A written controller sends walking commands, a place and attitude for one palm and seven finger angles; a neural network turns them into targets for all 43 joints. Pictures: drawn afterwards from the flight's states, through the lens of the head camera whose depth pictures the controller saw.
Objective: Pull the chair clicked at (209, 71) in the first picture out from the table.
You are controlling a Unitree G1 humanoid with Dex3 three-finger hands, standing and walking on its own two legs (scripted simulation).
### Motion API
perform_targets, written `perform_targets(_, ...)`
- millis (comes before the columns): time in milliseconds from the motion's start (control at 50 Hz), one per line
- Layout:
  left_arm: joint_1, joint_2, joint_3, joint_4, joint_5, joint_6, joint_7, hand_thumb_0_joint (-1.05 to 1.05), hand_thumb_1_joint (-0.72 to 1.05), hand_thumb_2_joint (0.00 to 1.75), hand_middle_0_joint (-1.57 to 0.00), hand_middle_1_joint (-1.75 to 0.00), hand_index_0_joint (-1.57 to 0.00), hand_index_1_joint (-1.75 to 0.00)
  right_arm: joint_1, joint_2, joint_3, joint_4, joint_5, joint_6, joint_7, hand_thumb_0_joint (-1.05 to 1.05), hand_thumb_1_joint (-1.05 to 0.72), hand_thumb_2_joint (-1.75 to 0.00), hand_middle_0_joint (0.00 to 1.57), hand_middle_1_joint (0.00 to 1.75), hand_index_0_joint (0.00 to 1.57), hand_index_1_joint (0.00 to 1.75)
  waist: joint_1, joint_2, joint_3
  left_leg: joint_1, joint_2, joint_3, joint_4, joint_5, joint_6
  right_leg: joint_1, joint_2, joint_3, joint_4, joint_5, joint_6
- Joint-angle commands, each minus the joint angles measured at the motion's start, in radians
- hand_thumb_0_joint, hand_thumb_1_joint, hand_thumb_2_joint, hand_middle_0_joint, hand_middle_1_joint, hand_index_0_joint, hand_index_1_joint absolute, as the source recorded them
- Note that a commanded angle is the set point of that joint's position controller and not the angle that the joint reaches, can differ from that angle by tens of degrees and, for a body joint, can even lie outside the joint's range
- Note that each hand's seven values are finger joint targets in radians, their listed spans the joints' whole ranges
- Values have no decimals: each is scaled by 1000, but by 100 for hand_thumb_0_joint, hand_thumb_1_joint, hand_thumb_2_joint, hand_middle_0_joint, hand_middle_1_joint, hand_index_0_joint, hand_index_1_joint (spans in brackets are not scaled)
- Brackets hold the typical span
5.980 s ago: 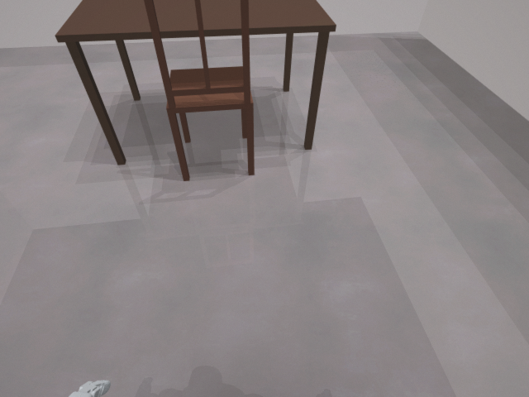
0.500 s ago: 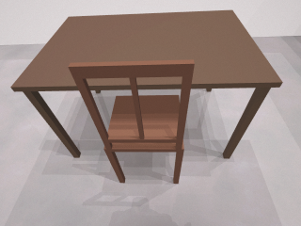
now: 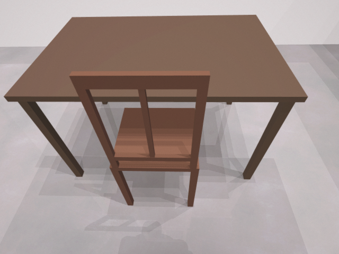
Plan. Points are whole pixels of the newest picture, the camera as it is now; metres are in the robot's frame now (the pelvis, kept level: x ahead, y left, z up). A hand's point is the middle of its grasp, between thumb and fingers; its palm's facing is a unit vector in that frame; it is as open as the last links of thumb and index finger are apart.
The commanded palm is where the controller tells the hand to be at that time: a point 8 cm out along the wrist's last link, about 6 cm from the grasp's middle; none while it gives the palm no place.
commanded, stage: look again from close up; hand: left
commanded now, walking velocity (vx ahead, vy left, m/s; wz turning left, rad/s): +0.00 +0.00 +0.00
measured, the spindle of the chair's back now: (148, 127) +0.52 +0.11 -0.06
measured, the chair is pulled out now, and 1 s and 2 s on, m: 0.00 0.00 0.00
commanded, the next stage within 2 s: raise the hand toward the chair's back in 1.26 s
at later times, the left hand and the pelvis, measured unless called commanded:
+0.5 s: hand out of the picture +0.02 +0.14 -0.17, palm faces +0.02 -0.98 -0.20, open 7.3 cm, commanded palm none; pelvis +0.03 -0.03 +0.00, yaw +0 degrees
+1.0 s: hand out of the picture +0.03 +0.12 -0.17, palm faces +0.04 -0.98 -0.19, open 7.3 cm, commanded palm none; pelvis +0.04 -0.05 +0.00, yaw +0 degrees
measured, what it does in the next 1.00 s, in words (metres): shifts its weight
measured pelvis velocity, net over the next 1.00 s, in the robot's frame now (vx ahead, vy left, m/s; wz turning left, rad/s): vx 0.04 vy -0.05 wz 0.01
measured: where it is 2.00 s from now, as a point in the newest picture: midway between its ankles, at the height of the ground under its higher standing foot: outside the picture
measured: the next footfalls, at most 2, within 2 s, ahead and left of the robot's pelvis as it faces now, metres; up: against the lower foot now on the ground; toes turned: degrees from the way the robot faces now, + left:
none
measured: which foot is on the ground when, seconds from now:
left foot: down 0.00-1.00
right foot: down 0.00-1.00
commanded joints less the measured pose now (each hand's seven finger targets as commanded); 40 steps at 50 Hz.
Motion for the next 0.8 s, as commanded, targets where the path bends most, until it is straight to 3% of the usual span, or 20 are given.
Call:
perform_targets(0, 41, 111, 19, -27, -3, -24, 9, 0, 90, 90, -20, -30, -20, -30, 35, -82, -11, -22, 5, -22, -5, 0, -90, -90, 20, 30, 20, 30, 6, -35, 16, 0, 124, -155, -101, -63, -11, -10, -90, 127, -123, -40, -39)
perform_targets(80, 39, 104, 15, -13, -7, -29, 11, 0, 90, 90, -20, -30, -20, -30, 44, -76, -6, 1, 6, -26, -8, 0, -90, -90, 20, 30, 20, 30, 5, -42, 3, 20, 126, -149, -88, 5, -15, 11, -92, 125, -119, 17, -38)
perform_targets(120, 39, 104, 15, -8, -5, -28, 12, 0, 90, 90, -20, -30, -20, -30, 38, -72, -5, 8, 6, -24, -9, 0, -90, -90, 20, 30, 20, 30, 6, -38, 26, 15, 127, -144, -89, 5, -17, 5, -90, 125, -125, 18, -37)
perform_targets(360, 52, 99, 14, 9, -6, -33, 16, 0, 90, 90, -20, -30, -20, -30, 28, -66, -3, 31, 7, -26, -14, 0, -90, -90, 20, 30, 20, 30, 8, -37, 5, 58, 131, -133, -82, 70, -22, 43, -92, 120, -127, 118, -37)
perform_targets(420, 57, 100, 13, 10, -6, -33, 16, 0, 90, 90, -20, -30, -20, -30, 22, -64, -2, 34, 7, -23, -14, 0, -90, -90, 20, 30, 20, 30, 10, -39, 31, 53, 129, -128, -85, 56, -24, 34, -92, 122, -138, 111, -37)
perform_targets(560, 68, 100, 14, 15, -6, -38, 18, 0, 90, 90, -20, -30, -20, -30, 23, -62, -2, 38, 7, -24, -16, 0, -90, -90, 20, 30, 20, 30, 10, -33, 3, 76, 130, -123, -79, 83, -28, 66, -93, 124, -140, 174, -38)
perform_targets(780, 84, 96, 15, 20, -7, -39, 20, 0, 90, 90, -20, -30, -20, -30, 28, -55, -1, 45, 7, -21, -18, 0, -90, -90, 20, 30, 20, 30, 14, -37, 26, 76, 129, -115, -82, 68, -33, 72, -92, 122, -154, 181, -35)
